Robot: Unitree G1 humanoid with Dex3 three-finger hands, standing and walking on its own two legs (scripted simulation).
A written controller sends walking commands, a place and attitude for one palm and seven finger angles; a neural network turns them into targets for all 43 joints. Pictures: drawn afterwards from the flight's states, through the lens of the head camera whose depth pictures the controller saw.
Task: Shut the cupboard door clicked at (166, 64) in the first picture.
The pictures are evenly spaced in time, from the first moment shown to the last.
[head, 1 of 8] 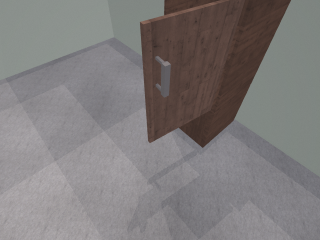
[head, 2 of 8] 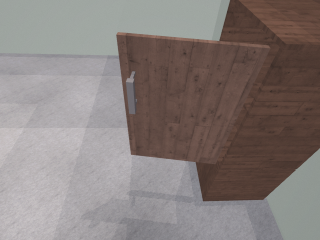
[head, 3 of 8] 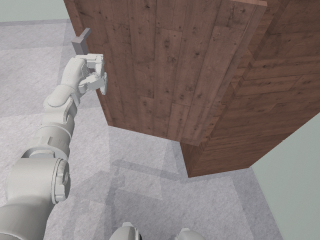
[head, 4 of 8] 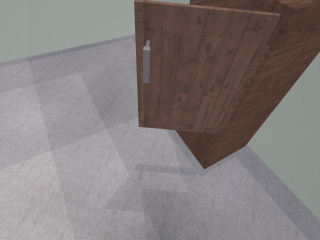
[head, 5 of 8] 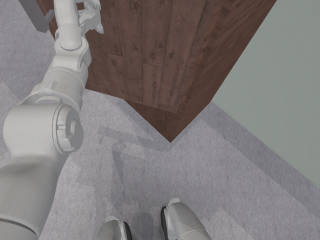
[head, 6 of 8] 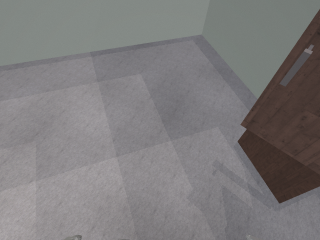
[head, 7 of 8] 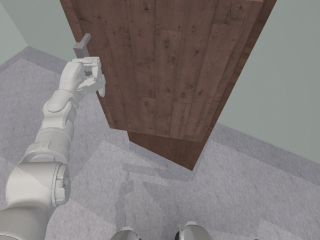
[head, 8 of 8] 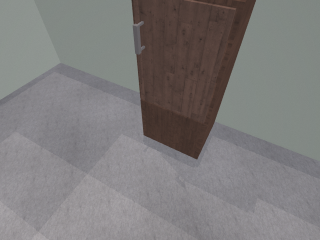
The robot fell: no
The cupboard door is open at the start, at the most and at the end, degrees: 82 82 0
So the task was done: yes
